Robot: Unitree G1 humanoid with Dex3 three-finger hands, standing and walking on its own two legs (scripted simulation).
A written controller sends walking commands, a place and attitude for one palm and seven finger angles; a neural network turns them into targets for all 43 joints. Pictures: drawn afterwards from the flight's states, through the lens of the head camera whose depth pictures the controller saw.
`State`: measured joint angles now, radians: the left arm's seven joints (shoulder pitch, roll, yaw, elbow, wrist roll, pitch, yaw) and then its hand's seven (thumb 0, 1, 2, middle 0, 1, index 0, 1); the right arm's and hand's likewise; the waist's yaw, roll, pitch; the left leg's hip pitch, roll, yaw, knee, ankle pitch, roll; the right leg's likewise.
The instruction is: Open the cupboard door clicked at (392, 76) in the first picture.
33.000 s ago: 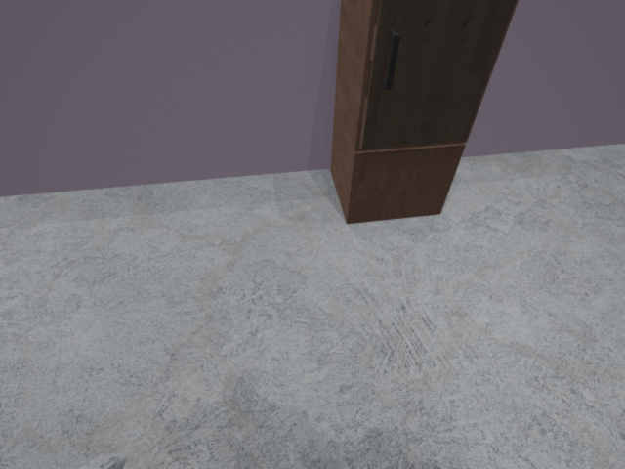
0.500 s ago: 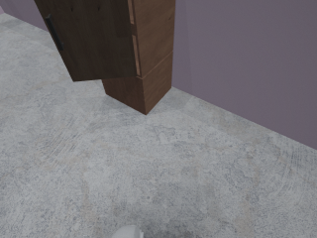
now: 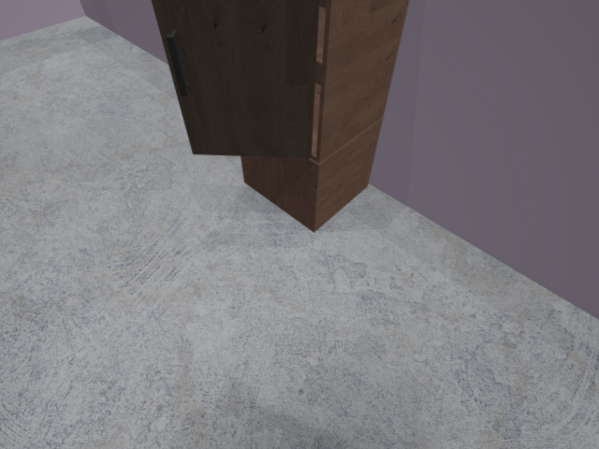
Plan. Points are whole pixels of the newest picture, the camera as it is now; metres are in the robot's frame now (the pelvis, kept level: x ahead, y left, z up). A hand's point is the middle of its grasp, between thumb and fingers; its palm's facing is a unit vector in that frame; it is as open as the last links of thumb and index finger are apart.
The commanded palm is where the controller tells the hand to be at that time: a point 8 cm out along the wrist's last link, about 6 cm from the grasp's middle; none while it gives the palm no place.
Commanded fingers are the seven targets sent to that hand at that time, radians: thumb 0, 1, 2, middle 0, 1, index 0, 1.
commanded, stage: take the last steps up to it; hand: left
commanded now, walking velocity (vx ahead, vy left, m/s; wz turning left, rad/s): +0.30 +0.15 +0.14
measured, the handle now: (180, 63) +1.02 +0.39 -0.01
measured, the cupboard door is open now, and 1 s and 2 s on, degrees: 41 41 41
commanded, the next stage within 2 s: come to a stop and stand still in 1.22 s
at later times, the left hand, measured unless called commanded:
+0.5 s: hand out of the picture +0.05 +0.22 -0.20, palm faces +0.21 -0.97 -0.14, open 7.4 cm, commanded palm none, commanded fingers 0.00 0.90 0.90 -0.20 -0.30 -0.20 -0.30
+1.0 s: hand (180, 273) +0.45 +0.27 -0.16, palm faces +0.02 -0.98 -0.20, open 7.4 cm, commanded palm none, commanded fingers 0.00 0.90 0.90 -0.20 -0.30 -0.20 -0.30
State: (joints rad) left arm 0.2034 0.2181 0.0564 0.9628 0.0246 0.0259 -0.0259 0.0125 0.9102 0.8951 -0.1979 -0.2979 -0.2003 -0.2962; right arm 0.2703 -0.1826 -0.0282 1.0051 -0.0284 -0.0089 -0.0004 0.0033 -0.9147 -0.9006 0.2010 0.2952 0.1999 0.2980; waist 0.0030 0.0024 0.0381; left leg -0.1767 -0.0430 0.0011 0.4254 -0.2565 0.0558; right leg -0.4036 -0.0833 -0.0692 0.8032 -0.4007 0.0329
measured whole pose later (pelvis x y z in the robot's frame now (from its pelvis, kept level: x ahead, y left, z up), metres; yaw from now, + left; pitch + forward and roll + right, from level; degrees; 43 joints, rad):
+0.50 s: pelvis +0.16 +0.07 -0.02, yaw +6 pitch +1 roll +0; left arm 0.43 0.16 0.05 1.13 0.02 -0.02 -0.01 0.01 0.91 0.89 -0.20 -0.30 -0.21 -0.30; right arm 0.14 -0.20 -0.05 0.98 -0.03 -0.04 0.04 0.01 -0.91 -0.90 0.19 0.29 0.19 0.30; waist 0.05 -0.04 0.07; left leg -0.44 0.04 0.11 0.61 -0.18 0.03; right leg -0.10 -0.19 -0.14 0.68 -0.49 0.07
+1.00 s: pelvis +0.32 +0.09 -0.01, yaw +2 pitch -1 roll +1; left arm 0.12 0.17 0.05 0.95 0.03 -0.05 -0.02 0.01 0.91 0.90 -0.20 -0.30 -0.20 -0.30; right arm 0.40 -0.16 -0.03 1.13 -0.02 -0.03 0.01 0.00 -0.92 -0.90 0.20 0.29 0.20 0.30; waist -0.04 0.00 0.05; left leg -0.18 0.02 0.14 0.75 -0.48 0.01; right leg -0.34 -0.06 -0.11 0.61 -0.25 -0.04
